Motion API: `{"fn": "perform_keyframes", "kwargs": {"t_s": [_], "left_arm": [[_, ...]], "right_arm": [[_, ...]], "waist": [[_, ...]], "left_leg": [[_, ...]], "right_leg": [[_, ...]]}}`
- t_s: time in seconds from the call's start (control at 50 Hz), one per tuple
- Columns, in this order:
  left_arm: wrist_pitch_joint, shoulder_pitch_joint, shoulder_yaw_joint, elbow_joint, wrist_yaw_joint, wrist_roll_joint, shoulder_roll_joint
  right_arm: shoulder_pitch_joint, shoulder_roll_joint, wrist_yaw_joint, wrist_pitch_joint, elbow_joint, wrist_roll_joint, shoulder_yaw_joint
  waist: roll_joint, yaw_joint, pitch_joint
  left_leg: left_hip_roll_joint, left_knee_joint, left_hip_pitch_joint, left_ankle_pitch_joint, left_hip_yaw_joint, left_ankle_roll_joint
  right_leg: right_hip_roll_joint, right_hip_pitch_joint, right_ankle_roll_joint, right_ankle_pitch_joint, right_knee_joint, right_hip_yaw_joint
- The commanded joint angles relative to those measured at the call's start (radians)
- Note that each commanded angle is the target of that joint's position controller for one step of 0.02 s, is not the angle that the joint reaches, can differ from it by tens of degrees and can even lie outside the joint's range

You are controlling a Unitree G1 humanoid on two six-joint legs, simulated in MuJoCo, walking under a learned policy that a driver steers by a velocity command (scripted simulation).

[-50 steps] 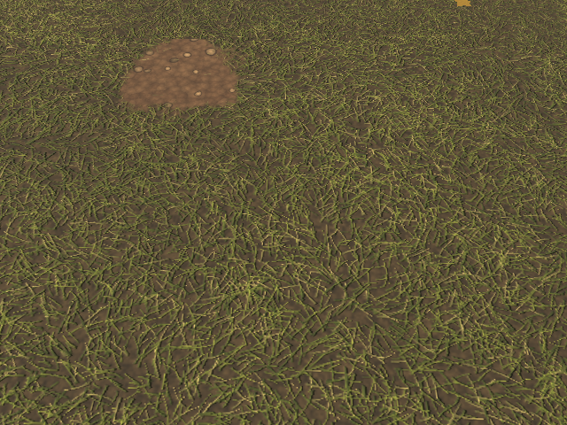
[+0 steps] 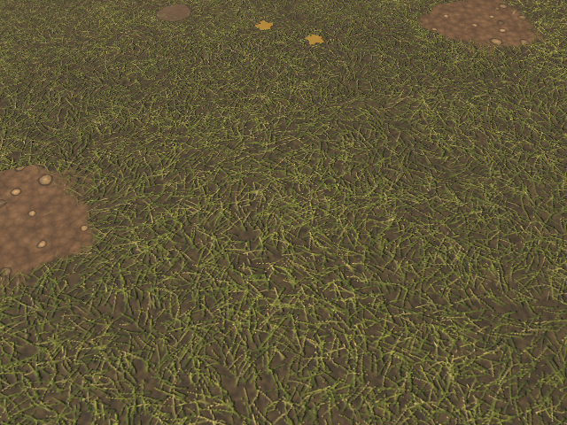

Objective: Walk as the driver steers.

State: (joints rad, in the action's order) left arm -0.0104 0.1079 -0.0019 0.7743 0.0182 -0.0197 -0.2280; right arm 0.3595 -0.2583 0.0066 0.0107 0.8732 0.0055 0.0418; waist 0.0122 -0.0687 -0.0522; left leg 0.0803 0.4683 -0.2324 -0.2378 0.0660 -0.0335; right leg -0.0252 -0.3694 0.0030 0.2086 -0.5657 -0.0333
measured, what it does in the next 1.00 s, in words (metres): steps on the spot, turning left: right foot, then left foot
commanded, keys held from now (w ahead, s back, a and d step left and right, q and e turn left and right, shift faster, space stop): q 0.64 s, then no key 0.04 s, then e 0.26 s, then w+e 0.06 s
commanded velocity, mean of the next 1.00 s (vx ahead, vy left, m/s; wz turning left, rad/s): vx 0.03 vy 0.00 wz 0.35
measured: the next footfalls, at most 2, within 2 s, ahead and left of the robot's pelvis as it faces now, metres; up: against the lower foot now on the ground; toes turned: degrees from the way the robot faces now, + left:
right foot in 0.02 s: +0.10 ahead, -0.10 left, +0.00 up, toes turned +3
left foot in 0.44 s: +0.00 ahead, +0.11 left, +0.00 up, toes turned +17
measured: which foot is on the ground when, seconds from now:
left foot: down 0.00-0.02, up 0.04-0.42, down 0.44-0.90, up 0.92-1.00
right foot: up 0.00-0.00, down 0.02-0.44, up 0.46-0.88, down 0.90-1.00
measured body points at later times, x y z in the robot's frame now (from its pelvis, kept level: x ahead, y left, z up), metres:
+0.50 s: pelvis -0.01 +0.02 -0.01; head +0.01 +0.05 +0.44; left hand +0.01 +0.31 -0.14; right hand +0.19 -0.21 -0.10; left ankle -0.04 +0.09 -0.74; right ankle +0.05 -0.10 -0.71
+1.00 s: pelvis -0.01 +0.01 +0.00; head +0.01 +0.00 +0.45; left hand -0.02 +0.29 -0.12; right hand +0.20 -0.19 -0.12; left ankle -0.05 +0.09 -0.73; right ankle +0.03 -0.09 -0.74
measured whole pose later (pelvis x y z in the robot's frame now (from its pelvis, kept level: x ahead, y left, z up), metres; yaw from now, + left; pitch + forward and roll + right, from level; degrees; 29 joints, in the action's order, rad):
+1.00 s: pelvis -0.01 +0.01 +0.00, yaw +21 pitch -1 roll +1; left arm 0.03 0.24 0.02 0.82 0.00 -0.01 -0.25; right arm 0.19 -0.25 -0.02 -0.03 0.79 0.03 0.01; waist -0.02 0.01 -0.03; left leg 0.08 0.55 -0.23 -0.37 0.04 -0.04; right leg -0.04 -0.22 0.03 0.25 -0.48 -0.07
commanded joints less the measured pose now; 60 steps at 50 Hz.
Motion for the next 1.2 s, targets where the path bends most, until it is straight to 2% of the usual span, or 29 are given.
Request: {"fn": "perform_keyframes", "kwargs": {"t_s": [0.02, 0.04, 0.06, 0.08, 0.12, 0.24, 0.38, 0.42, 0.44, 0.46, 0.48, 0.5, 0.52, 0.56, 0.68, 0.76, 0.82, 0.86, 0.88, 0.9, 0.92, 0.96, 1.04, 1.08, 1.12, 1.14, 1.16, 1.18, 1.2], "left_arm": [[-0.020, 0.167, 0.048, -0.030, 0.030, -0.021, -0.183], [-0.007, 0.137, 0.069, -0.044, 0.030, -0.007, -0.272], [0.004, 0.163, 0.068, -0.040, 0.029, 0.007, -0.222], [0.004, 0.128, 0.050, -0.049, 0.030, 0.009, -0.163], [0.006, 0.033, 0.038, -0.069, 0.035, 0.001, -0.115], [0.003, 0.084, 0.055, -0.052, 0.032, -0.007, -0.143], [0.019, 0.091, 0.088, -0.042, 0.004, -0.011, -0.216], [0.029, 0.106, 0.095, -0.031, 0.002, -0.004, -0.216], [0.035, 0.146, 0.086, -0.037, -0.006, -0.010, -0.164], [0.050, 0.065, 0.068, -0.113, 0.012, -0.007, -0.116], [0.063, 0.014, 0.072, -0.115, 0.020, -0.012, -0.149], [0.065, 0.041, 0.075, -0.098, 0.014, 0.005, -0.146], [0.057, 0.069, 0.078, -0.078, 0.008, 0.013, -0.151], [0.048, 0.108, 0.088, -0.053, -0.001, -0.012, -0.175], [0.060, 0.077, 0.078, -0.072, -0.002, 0.001, -0.145], [0.062, 0.083, 0.062, -0.056, 0.000, 0.006, -0.118], [0.062, 0.105, 0.051, -0.028, 0.000, 0.016, -0.102], [0.050, 0.137, 0.048, -0.011, 0.002, 0.014, -0.107], [0.037, 0.129, 0.051, -0.015, 0.005, 0.004, -0.138], [0.023, 0.134, 0.059, -0.027, 0.008, -0.009, -0.206], [0.021, 0.087, 0.071, -0.022, -0.003, 0.013, -0.255], [0.019, 0.085, 0.066, -0.021, -0.020, 0.014, -0.202], [0.046, 0.158, 0.099, 0.004, -0.017, -0.001, -0.231], [0.047, 0.138, 0.109, -0.003, -0.023, 0.004, -0.230], [0.049, 0.046, 0.116, -0.030, -0.029, 0.013, -0.219], [0.046, 0.005, 0.117, -0.047, -0.027, 0.013, -0.200], [0.033, -0.023, 0.104, -0.078, -0.027, 0.018, -0.136], [0.021, -0.023, 0.085, -0.109, -0.028, 0.015, -0.083], [0.012, -0.043, 0.094, -0.107, -0.031, -0.014, -0.152]], "right_arm": [[-0.057, -0.103, -0.009, -0.004, -0.109, -0.012, 0.030], [0.012, -0.041, -0.016, -0.009, -0.124, -0.018, 0.017], [0.016, -0.119, -0.024, -0.026, -0.104, 0.012, 0.037], [0.006, -0.138, -0.022, -0.037, -0.094, 0.019, 0.050], [-0.004, -0.125, -0.014, -0.058, -0.087, 0.020, 0.057], [-0.082, -0.089, 0.017, -0.089, -0.128, 0.009, 0.046], [-0.133, -0.090, 0.033, -0.084, -0.183, -0.003, 0.034], [-0.085, -0.105, 0.025, -0.066, -0.170, 0.005, 0.037], [-0.075, -0.189, 0.013, -0.053, -0.177, 0.020, 0.054], [-0.059, -0.336, 0.013, -0.050, -0.197, 0.019, 0.090], [-0.006, -0.296, 0.005, -0.050, -0.178, 0.021, 0.090], [-0.062, -0.238, -0.003, -0.052, -0.180, 0.012, 0.071], [-0.140, -0.203, -0.008, -0.056, -0.193, 0.009, 0.061], [-0.187, -0.170, -0.012, -0.054, -0.213, 0.001, 0.052], [-0.097, -0.181, -0.011, -0.046, -0.195, 0.002, 0.058], [-0.108, -0.137, -0.017, -0.039, -0.180, 0.019, 0.034], [-0.134, -0.113, -0.023, -0.034, -0.155, 0.029, 0.009], [-0.156, -0.145, -0.032, -0.036, -0.140, 0.016, 0.011], [-0.139, -0.145, -0.035, -0.032, -0.137, 0.016, 0.011], [-0.120, -0.129, -0.036, -0.029, -0.151, 0.017, 0.009], [-0.113, -0.112, -0.038, -0.036, -0.148, 0.008, 0.007], [-0.137, -0.117, -0.044, -0.038, -0.134, 0.020, 0.006], [-0.214, -0.109, -0.012, -0.014, -0.174, 0.026, 0.010], [-0.198, -0.091, -0.010, 0.005, -0.176, 0.017, 0.004], [-0.093, -0.069, -0.020, 0.020, -0.144, 0.010, 0.000], [-0.008, -0.091, -0.032, 0.026, -0.117, 0.011, 0.009], [0.087, -0.187, -0.048, 0.030, -0.099, 0.021, 0.031], [0.074, -0.303, -0.052, 0.029, -0.106, 0.031, 0.060], [0.022, -0.254, -0.052, 0.031, -0.105, 0.042, 0.053]], "waist": [[0.035, 0.099, 0.124], [0.250, 0.063, 0.133], [0.184, 0.090, 0.139], [0.103, 0.063, 0.100], [0.103, 0.026, 0.062], [0.132, 0.061, 0.093], [0.159, 0.076, 0.116], [0.077, 0.040, 0.109], [-0.161, 0.049, 0.080], [-0.341, 0.025, 0.011], [-0.206, -0.011, 0.018], [-0.157, 0.038, 0.007], [-0.135, 0.076, -0.006], [-0.152, 0.087, 0.053], [-0.129, 0.046, 0.083], [-0.132, 0.036, 0.092], [-0.132, 0.044, 0.082], [-0.093, 0.087, 0.057], [-0.050, 0.077, 0.060], [0.072, 0.051, 0.083], [0.157, 0.018, 0.045], [0.181, 0.048, 0.052], [0.181, 0.094, -0.011], [0.146, 0.078, -0.013], [0.113, 0.003, 0.011], [0.080, -0.043, 0.021], [-0.089, -0.076, 0.040], [-0.248, -0.059, 0.028], [-0.102, -0.014, -0.053]], "left_leg": [[-0.129, 0.133, -0.173, 0.062, 0.192, -0.039], [0.041, 0.329, -0.271, -0.336, 0.003, -0.007], [0.010, 0.535, -0.284, -0.425, -0.034, 0.003], [-0.020, 0.611, -0.285, -0.366, -0.010, 0.009], [-0.052, 0.656, -0.270, -0.258, -0.018, 0.037], [-0.066, 0.529, -0.244, -0.195, -0.063, 0.078], [-0.059, 0.191, -0.048, -0.183, -0.147, 0.021], [-0.051, -0.055, 0.102, -0.014, -0.111, -0.011], [-0.240, -0.215, 0.171, 0.013, 0.174, -0.052], [-0.478, -0.233, 0.092, 0.298, 0.494, -0.202], [-0.460, -0.202, 0.075, 0.376, 0.435, -0.265], [-0.389, -0.184, 0.059, 0.358, 0.334, -0.251], [-0.310, -0.183, 0.048, 0.311, 0.259, -0.204], [-0.246, -0.152, 0.104, 0.432, 0.208, -0.180], [-0.252, -0.140, 0.189, 0.382, 0.268, -0.199], [-0.252, -0.143, 0.124, 0.358, 0.235, -0.190], [-0.249, -0.142, 0.042, 0.309, 0.216, -0.165], [-0.233, -0.095, -0.011, 0.263, 0.200, -0.121], [-0.213, -0.067, -0.035, 0.213, 0.194, -0.081], [-0.139, 0.048, -0.054, 0.122, 0.122, -0.044], [-0.024, 0.041, -0.042, -0.066, 0.015, -0.012], [-0.016, 0.083, -0.014, -0.144, -0.028, -0.003], [-0.006, 0.210, -0.152, -0.251, -0.040, -0.005], [-0.011, 0.154, -0.124, -0.249, -0.037, -0.006], [0.004, -0.064, 0.098, -0.124, -0.066, -0.021], [-0.026, -0.160, 0.279, -0.077, -0.034, -0.035], [-0.217, -0.273, 0.441, -0.278, 0.172, -0.067], [-0.460, -0.396, 0.425, -0.541, 0.546, -0.150], [-0.493, -0.383, 0.302, -0.537, 0.536, -0.192]], "right_leg": [[0.220, 0.314, 0.063, -0.140, 0.199, -0.184], [0.425, 0.323, 0.188, -0.342, 0.259, -0.381], [0.457, 0.275, 0.273, -0.367, 0.274, -0.412], [0.405, 0.230, 0.270, -0.336, 0.282, -0.339], [0.309, 0.177, 0.215, -0.318, 0.294, -0.179], [0.291, 0.237, 0.218, -0.356, 0.259, -0.034], [0.331, 0.203, 0.184, -0.291, 0.171, 0.023], [0.296, 0.099, 0.087, -0.150, 0.046, 0.093], [0.201, -0.065, 0.004, 0.105, -0.181, 0.189], [0.022, -0.268, -0.046, 0.429, -0.319, 0.160], [0.054, -0.244, -0.041, 0.414, -0.466, 0.035], [0.063, -0.237, -0.034, 0.328, -0.504, 0.006], [0.069, -0.225, -0.030, 0.238, -0.481, -0.006], [0.049, -0.205, -0.033, 0.165, -0.510, 0.009], [0.036, -0.216, -0.051, 0.163, -0.395, 0.002], [0.037, -0.050, -0.028, 0.184, -0.234, 0.021], [0.021, 0.131, -0.003, 0.167, -0.053, 0.032], [0.008, 0.247, 0.018, 0.003, 0.172, 0.030], [0.057, 0.288, 0.031, -0.068, 0.226, -0.055], [0.204, 0.301, 0.062, -0.203, 0.266, -0.243], [0.289, 0.184, 0.163, -0.341, 0.254, -0.340], [0.264, 0.161, 0.188, -0.182, 0.274, -0.371], [0.210, 0.163, 0.219, 0.433, 0.364, -0.465], [0.191, 0.145, 0.225, 0.425, 0.363, -0.469], [0.112, 0.022, 0.179, 0.375, 0.303, -0.394], [0.054, -0.114, 0.132, 0.379, 0.224, -0.345], [-0.035, -0.298, 0.071, 0.399, -0.001, -0.217], [-0.130, -0.447, 0.048, 0.342, -0.238, -0.069], [-0.010, -0.448, 0.058, 0.247, -0.353, -0.112]]}}
Velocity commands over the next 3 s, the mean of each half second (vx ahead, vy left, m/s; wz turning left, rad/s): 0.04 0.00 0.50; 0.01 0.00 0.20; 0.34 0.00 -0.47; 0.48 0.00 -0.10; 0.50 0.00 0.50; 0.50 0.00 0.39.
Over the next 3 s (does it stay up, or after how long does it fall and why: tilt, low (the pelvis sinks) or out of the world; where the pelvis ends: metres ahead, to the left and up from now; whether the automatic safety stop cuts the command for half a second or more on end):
stays up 0.93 0.10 0.01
